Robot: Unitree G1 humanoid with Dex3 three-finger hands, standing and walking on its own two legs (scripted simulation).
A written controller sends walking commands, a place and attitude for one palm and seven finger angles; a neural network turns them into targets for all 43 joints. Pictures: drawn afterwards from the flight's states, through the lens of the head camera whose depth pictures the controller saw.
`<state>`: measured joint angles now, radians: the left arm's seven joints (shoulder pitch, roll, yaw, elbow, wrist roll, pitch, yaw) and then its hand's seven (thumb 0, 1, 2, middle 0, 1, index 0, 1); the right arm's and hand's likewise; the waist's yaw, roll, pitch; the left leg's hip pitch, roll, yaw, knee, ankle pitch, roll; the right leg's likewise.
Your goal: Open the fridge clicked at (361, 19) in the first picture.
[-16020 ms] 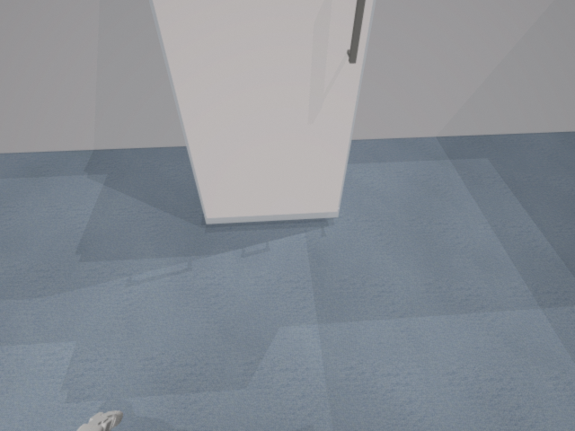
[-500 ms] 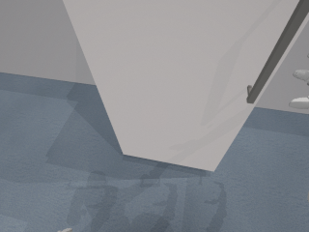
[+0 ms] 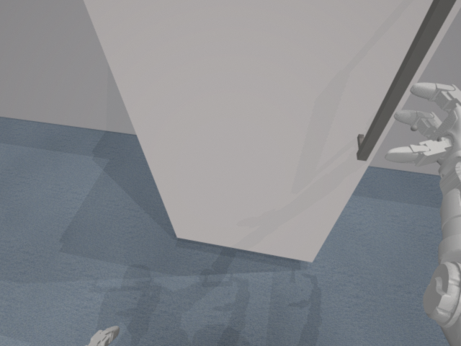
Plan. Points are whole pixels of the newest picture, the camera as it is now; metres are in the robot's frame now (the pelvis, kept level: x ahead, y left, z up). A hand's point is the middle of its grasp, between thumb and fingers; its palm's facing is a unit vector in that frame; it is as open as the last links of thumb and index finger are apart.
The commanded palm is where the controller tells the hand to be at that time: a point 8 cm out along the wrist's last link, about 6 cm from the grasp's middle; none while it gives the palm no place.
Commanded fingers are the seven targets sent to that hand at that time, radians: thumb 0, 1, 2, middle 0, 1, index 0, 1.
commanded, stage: feel for the door with the fingertips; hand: right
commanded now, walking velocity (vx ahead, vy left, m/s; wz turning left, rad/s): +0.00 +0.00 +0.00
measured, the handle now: (395, 80) +0.51 -0.20 +0.21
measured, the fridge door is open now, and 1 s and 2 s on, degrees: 0 0 0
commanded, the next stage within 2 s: slide the fingers in behind the handle in 0.34 s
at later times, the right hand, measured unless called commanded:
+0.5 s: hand (420, 118) +0.48 -0.25 +0.16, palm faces +0.09 +1.00 +0.01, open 14.0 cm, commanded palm +0.45 -0.28 +0.17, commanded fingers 0.00 0.50 -0.30 0.30 1.20 0.30 1.20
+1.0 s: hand (409, 126) +0.46 -0.23 +0.16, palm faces +0.06 +1.00 +0.03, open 14.0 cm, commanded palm +0.43 -0.27 +0.17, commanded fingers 0.00 0.50 -0.30 0.30 1.20 0.30 1.20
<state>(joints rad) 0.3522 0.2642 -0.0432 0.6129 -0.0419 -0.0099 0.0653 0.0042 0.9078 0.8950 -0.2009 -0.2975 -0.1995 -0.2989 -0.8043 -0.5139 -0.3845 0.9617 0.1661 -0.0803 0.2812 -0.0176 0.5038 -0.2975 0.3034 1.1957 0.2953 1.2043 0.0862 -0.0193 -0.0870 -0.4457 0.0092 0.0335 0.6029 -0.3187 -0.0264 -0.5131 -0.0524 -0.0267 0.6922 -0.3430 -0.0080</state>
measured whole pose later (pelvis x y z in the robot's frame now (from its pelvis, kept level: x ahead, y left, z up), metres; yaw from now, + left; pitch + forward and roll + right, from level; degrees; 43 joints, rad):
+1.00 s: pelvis +0.00 +0.00 +0.00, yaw +0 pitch +9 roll +2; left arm 0.36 0.27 -0.03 0.62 -0.04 0.00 0.06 0.00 0.91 0.90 -0.20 -0.30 -0.20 -0.30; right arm -0.80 -0.49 -0.35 0.94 0.18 -0.08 0.27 -0.02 0.50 -0.30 0.29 1.20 0.29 1.20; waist 0.07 -0.03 -0.09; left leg -0.43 0.01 0.04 0.60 -0.32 -0.02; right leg -0.51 -0.05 -0.02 0.69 -0.35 0.00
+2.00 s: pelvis -0.01 +0.01 +0.00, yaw +0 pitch +8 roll +2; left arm 0.37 0.27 -0.02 0.66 -0.04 -0.03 0.06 0.00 0.91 0.90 -0.20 -0.30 -0.20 -0.30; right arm -0.87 -0.44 -0.32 1.01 0.15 -0.14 0.18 -0.02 0.50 -0.30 0.30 1.20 0.29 1.20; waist 0.09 -0.02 -0.07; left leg -0.44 0.00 0.04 0.60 -0.30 -0.01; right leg -0.50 -0.06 -0.02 0.67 -0.31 0.00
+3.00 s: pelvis -0.01 +0.02 +0.00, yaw +0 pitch +7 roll +1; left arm 0.34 0.27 -0.02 0.65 -0.04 -0.01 0.06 0.00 0.91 0.90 -0.20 -0.30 -0.20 -0.30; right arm -0.81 -0.41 -0.31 0.93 0.15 -0.09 0.15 0.00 -0.59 -0.77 0.39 1.33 0.37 1.33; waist 0.08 -0.03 -0.07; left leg -0.40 0.00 0.04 0.59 -0.31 0.00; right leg -0.45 -0.06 -0.02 0.64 -0.31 0.01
